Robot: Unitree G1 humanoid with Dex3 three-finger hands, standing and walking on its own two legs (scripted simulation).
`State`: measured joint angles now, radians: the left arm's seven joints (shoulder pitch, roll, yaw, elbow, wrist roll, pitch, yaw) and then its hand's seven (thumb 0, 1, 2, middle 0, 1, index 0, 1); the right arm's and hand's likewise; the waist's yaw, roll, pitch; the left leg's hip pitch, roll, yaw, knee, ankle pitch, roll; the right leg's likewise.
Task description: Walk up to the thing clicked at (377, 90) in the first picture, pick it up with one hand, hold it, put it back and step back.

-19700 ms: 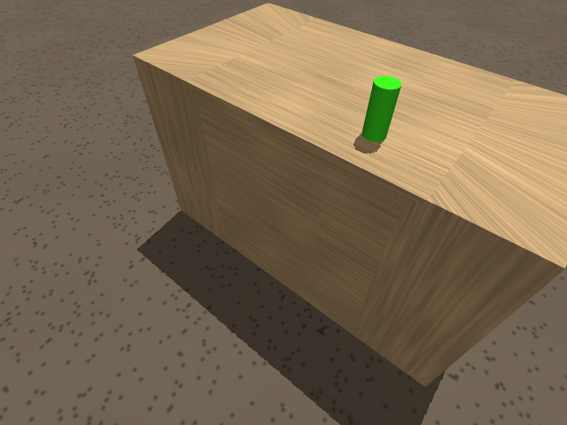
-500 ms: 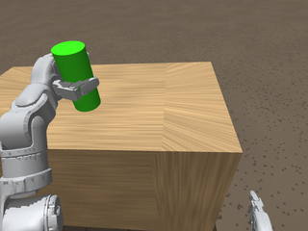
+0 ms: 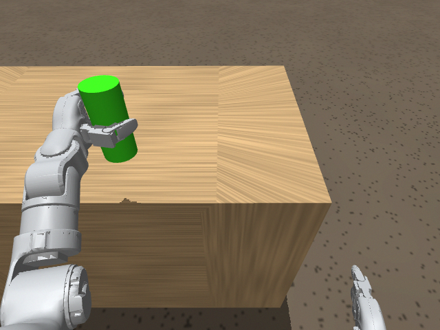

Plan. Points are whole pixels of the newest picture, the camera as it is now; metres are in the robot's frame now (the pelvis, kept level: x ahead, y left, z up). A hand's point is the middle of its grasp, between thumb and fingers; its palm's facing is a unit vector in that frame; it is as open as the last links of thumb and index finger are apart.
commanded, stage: crouch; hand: left
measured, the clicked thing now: (111, 121) +0.41 +0.18 +0.20
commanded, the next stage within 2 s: lower in 0.90 s
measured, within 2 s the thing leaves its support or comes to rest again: rests again in 1.70 s
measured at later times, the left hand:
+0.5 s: hand (118, 117) +0.47 +0.19 +0.17, palm faces +0.15 -0.99 +0.00, open 9.1 cm
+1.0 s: hand (122, 118) +0.49 +0.20 +0.15, palm faces +0.13 -0.99 +0.02, open 9.1 cm
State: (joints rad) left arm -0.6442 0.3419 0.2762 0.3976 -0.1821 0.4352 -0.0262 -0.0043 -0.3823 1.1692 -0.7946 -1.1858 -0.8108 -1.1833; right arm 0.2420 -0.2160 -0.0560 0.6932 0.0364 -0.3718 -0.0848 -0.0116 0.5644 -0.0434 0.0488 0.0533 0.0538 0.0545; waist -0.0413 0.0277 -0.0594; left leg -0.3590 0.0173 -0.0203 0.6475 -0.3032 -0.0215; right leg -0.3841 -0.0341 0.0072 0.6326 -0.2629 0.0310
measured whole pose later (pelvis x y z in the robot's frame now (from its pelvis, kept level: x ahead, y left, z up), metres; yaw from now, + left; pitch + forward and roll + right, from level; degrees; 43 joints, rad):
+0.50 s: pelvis +0.01 +0.00 +0.00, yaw -1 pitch +4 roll -1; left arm -0.75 0.38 0.31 0.76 -0.14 0.09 -0.04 0.00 -0.38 1.17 -0.79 -1.19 -0.80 -1.19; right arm 0.26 -0.22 -0.04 0.58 0.01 -0.31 -0.06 -0.01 0.55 -0.05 0.05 0.05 0.06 0.05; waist -0.08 0.02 -0.05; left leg -0.40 0.03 -0.01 0.65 -0.31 -0.02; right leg -0.42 -0.02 0.02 0.61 -0.25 0.03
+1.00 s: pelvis +0.01 +0.00 -0.01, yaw -1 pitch +8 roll -1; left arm -0.83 0.44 0.34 0.97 -0.13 -0.08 -0.09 0.00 -0.38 1.17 -0.79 -1.19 -0.81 -1.19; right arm 0.24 -0.22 -0.03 0.51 0.01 -0.19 -0.07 -0.01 0.54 -0.05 0.05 0.05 0.06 0.05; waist -0.12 0.00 -0.08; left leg -0.51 0.04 -0.01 0.71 -0.34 -0.02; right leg -0.52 -0.01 0.01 0.65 -0.27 0.03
